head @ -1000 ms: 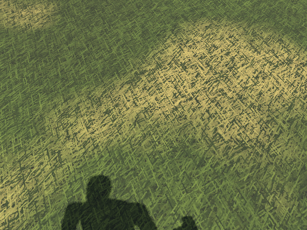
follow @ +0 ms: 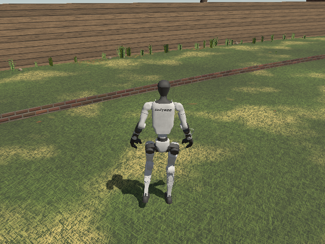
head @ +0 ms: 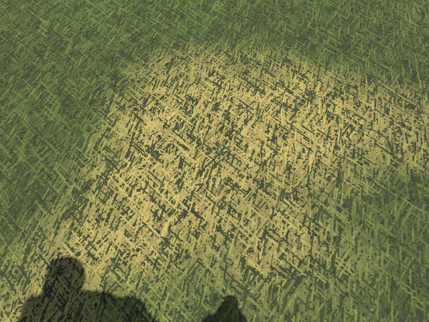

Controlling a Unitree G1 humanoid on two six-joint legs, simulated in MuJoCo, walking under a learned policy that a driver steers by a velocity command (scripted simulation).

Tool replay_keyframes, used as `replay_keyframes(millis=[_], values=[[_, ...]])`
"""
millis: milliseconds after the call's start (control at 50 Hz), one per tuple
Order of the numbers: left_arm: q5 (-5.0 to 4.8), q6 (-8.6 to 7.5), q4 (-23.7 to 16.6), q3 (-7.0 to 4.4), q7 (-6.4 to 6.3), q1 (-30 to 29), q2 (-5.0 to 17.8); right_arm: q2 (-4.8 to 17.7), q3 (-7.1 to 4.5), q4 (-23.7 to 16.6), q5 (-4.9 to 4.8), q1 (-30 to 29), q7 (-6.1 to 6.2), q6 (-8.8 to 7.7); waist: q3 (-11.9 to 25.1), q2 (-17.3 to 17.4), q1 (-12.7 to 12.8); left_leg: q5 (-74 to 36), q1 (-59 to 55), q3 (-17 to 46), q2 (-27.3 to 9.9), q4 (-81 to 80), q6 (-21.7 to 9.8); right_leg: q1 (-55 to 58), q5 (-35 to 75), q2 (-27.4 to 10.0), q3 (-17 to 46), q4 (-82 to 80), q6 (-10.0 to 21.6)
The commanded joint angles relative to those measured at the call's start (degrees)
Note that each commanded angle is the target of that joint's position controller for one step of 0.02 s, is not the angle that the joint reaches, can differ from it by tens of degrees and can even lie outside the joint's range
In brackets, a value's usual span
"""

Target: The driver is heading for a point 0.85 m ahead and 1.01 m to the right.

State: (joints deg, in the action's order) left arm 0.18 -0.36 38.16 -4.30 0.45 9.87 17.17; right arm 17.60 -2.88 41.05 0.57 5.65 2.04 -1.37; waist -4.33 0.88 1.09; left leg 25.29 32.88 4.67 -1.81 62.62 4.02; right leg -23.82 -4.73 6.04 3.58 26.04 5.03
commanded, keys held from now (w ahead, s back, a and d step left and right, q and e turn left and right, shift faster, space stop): e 1.00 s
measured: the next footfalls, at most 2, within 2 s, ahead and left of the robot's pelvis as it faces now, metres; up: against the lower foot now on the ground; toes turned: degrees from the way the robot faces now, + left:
left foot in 0.24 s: +0.14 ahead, +0.16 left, +0.00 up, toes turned -15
right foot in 0.66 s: +0.03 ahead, -0.09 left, +0.00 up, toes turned -26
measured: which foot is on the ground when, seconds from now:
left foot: up 0.00-0.22, down 0.24-0.66, up 0.68-1.00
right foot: down 0.00-0.24, up 0.26-0.64, down 0.66-1.00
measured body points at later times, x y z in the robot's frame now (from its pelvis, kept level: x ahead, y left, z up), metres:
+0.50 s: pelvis +0.05 +0.05 +0.01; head +0.09 +0.06 +0.46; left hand +0.28 +0.29 -0.10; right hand +0.10 -0.25 -0.08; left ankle +0.10 +0.17 -0.73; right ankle +0.00 -0.08 -0.66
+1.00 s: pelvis +0.03 +0.01 +0.01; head +0.05 -0.03 +0.46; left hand +0.32 +0.16 -0.07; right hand +0.00 -0.31 -0.10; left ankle +0.14 +0.13 -0.69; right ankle -0.01 -0.07 -0.73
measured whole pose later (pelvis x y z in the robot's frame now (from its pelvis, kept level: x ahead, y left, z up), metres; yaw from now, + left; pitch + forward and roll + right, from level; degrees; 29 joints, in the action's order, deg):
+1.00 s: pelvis +0.03 +0.01 +0.01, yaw -36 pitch +2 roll +2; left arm -0.4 2.2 35.4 -4.1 -1.5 10.2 17.3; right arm 17.6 -5.1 40.3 0.0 6.2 1.5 0.5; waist -2.4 1.0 0.7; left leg 20.4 26.8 4.6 0.9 48.0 5.0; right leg -17.1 -11.6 4.6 8.9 27.3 2.8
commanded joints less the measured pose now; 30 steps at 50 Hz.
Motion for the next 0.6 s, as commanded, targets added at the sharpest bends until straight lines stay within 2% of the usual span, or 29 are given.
replay_keyframes(millis=[20, 60, 120, 180, 220, 240, 260, 280, 300, 320, 340, 360, 400, 440, 520, 600], values=[[-0.23, 0.11, -4.4, -2.85, -1.33, -1.0, 9.8, 4.2, -1.26, -1.3, 0.28, 6.9, 0.63, 0.71, 13.9, -5.0, -2.6, -4.3, -4.2, -0.1, 0.8, -6.1, 1.4, 7.5, 19.3, -14.4, 15.2, -6.1, 10.6], [-0.59, 1.04, -4.9, -2.85, -2.01, -1.8, 9.8, 4.3, -1.29, -1.7, 0.01, 5.1, 0.53, 1.15, 13.9, -6.1, -2.1, -7.9, -5.2, 0.5, 1.4, -9.8, 1.6, 6.1, 8.1, -13.1, 16.2, -6.6, 9.0], [-0.48, 1.94, -5.3, -2.78, -2.35, -2.1, 9.4, 4.1, -1.34, -2.7, -0.27, 2.3, 0.19, 1.0, 11.7, -8.4, -1.0, -9.1, -6.5, 1.1, 2.3, -15.9, 1.3, 4.9, -4.5, -11.9, 19.2, -7.1, 7.4], [-0.54, 2.41, -5.4, -2.75, -2.13, -1.3, 9.1, 4.6, -1.64, -3.3, -0.59, 1.8, -0.44, -0.1, 11.2, -10.2, -0.2, -7.3, -8.9, 1.2, 3.3, -23.2, 0.2, 7.7, -2.8, -12.3, 23.2, -4.7, 6.8], [-1.14, 2.84, -5.8, -2.51, -2.18, -2.3, 8.5, 4.7, -2.08, -2.6, -0.75, 4.7, -0.99, -0.86, 11.2, -10.5, -2.2, -12.3, -15.0, 0.1, 3.4, -34.8, -1.5, 7.9, 0.1, -10.9, 24.3, -1.4, 5.0], [-1.38, 3.02, -5.8, -2.13, -2.3, -1.3, 7.2, 6.4, -2.75, -2.2, -0.35, 6.4, -1.02, -1.05, 11.2, -8.6, -2.6, -16.9, -20.5, 1.9, -0.3, -40.6, -3.1, 5.3, -3.9, -8.4, 22.7, 1.9, 2.6], [-0.8, 3.12, -5.7, -1.31, -2.21, 2.3, 3.7, 10.5, -3.61, -2.9, 0.7, 6.4, -0.68, -0.66, 12.5, 3.6, -0.1, -23.2, -26.5, 12.9, -13.5, -43.2, -7.9, -1.0, -21.2, -2.2, 14.3, 14.5, -1.1], [-1.27, 2.38, -7.8, -2.25, -2.07, 0.9, 6.5, 12.8, -4.24, -2.6, 2.67, 5.7, -0.94, -0.16, 8.8, 18.2, 0.4, -31.2, -23.9, 26.2, -21.2, -46.1, -17.2, -11.6, -32.1, 3.9, 5.4, 25.5, -4.0], [-0.41, 1.95, -6.4, -3.62, -1.98, 2.2, 11.0, 9.6, -3.57, -4.3, 2.33, 3.2, -0.79, -0.33, 8.5, 12.2, 0.3, -32.3, -23.3, 24.1, -21.5, -45.2, -18.8, -12.2, -29.6, -0.3, 6.8, 36.0, -6.0], [-0.96, 2.32, -4.9, -4.2, -1.96, 2.8, 11.7, 6.9, -2.93, -4.9, 1.58, 1.2, -0.48, -0.26, 8.0, 8.0, 0.7, -32.2, -22.8, 17.5, -18.0, -43.7, -16.5, -12.0, -25.9, -0.9, 6.0, 40.0, -6.9], [-1.04, 3.13, -3.5, -4.06, -2.3, 3.9, 10.2, 5.7, -2.61, -5.4, 0.77, -0.1, -0.28, -0.05, 7.7, 5.9, 1.2, -30.9, -23.3, 12.6, -14.8, -42.7, -14.3, -12.2, -23.3, -1.5, 5.0, 42.7, -8.2], [-0.94, 3.73, -3.5, -3.74, -2.34, 4.0, 8.9, 5.2, -2.41, -5.4, 0.01, -0.4, -0.02, 0.14, 6.9, 6.0, 0.7, -31.6, -23.8, 10.2, -13.9, -42.5, -14.1, -13.4, -21.0, -2.0, 4.4, 45.3, -9.2], [-1.59, 4.09, -4.6, -2.89, -2.01, 2.0, 6.3, 5.2, -2.33, -5.1, 0.23, 0.7, 0.42, 0.78, 6.0, 7.3, -0.4, -31.7, -24.0, 4.8, -11.5, -43.5, -14.3, -13.0, -18.2, -2.9, 1.0, 42.9, -10.3], [-1.82, 3.91, -6.3, -2.33, -1.83, -1.5, 5.1, 6.1, -2.78, -4.6, 0.5, 3.1, 0.8, 1.37, 6.6, 9.1, -2.7, -32.4, -28.3, 3.4, -12.3, -43.5, -15.3, -13.8, -17.5, -4.5, -0.6, 36.7, -11.2], [-1.33, 3.73, -7.9, -1.51, -0.78, -3.1, 4.1, 9.1, -4.06, -4.3, 0.03, 3.2, 0.44, 1.96, 8.9, 10.6, -3.8, -34.3, -28.3, 0.4, -14.8, -43.1, -16.1, -5.4, -18.8, -7.1, -3.6, 24.6, -10.4], [-1.43, 4.24, -7.9, -2.18, 0.23, -1.2, 5.4, 10.2, -4.64, -3.7, -1.33, 2.5, -0.41, 1.85, 8.9, 11.1, -2.9, -33.5, -27.1, -1.3, -16.3, -41.1, -15.1, 1.8, -15.8, -6.6, -6.5, 12.9, -7.6]])
Keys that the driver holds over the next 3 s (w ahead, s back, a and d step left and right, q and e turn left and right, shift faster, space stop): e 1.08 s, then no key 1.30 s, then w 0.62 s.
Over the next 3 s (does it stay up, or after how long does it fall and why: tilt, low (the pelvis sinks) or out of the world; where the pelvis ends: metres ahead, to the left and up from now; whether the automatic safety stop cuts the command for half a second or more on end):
stays up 0.17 -0.10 0.00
